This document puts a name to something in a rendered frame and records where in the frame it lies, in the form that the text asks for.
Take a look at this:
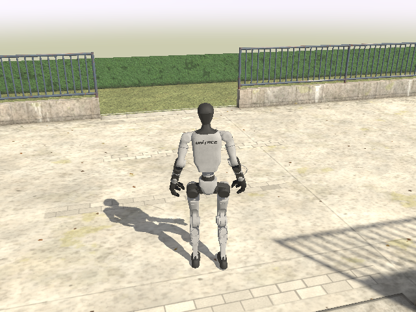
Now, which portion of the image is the robot left forearm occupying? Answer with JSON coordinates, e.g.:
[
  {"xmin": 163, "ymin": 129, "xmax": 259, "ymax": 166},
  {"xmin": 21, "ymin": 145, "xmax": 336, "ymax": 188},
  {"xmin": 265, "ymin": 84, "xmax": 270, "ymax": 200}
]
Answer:
[{"xmin": 170, "ymin": 159, "xmax": 183, "ymax": 184}]

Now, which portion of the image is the left robot upper arm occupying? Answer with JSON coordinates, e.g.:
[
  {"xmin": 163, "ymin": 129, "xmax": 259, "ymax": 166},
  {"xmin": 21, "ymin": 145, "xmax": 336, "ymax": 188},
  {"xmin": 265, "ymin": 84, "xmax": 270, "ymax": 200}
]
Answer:
[{"xmin": 176, "ymin": 131, "xmax": 193, "ymax": 168}]

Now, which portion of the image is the right robot upper arm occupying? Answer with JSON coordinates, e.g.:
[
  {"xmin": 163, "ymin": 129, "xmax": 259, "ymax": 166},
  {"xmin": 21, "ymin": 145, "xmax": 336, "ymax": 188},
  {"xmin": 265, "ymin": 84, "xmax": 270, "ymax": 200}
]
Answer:
[{"xmin": 220, "ymin": 131, "xmax": 239, "ymax": 166}]

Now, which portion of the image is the robot left hand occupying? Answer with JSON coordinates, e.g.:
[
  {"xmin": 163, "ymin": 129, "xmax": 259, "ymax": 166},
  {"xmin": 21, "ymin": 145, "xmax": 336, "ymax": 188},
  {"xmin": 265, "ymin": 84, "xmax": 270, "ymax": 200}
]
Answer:
[{"xmin": 169, "ymin": 182, "xmax": 185, "ymax": 197}]

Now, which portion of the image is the right robot shin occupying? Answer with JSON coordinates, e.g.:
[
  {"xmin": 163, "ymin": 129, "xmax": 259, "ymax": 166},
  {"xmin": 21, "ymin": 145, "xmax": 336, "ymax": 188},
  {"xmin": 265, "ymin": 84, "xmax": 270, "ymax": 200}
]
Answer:
[{"xmin": 218, "ymin": 215, "xmax": 228, "ymax": 260}]

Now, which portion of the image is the robot left foot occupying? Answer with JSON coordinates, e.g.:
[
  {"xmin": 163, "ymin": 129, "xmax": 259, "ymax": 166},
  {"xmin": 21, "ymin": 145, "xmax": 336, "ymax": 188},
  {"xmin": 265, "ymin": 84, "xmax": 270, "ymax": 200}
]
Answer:
[{"xmin": 191, "ymin": 251, "xmax": 200, "ymax": 268}]

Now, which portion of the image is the robot right forearm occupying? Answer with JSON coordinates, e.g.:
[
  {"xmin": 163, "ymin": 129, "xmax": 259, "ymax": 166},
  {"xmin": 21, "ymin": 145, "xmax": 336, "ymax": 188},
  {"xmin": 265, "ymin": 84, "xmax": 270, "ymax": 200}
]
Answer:
[{"xmin": 232, "ymin": 157, "xmax": 244, "ymax": 181}]

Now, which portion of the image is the robot right hand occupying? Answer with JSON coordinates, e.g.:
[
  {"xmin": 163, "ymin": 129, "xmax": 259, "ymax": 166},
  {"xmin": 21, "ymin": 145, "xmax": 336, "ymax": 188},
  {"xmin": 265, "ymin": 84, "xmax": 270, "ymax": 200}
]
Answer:
[{"xmin": 231, "ymin": 178, "xmax": 246, "ymax": 194}]

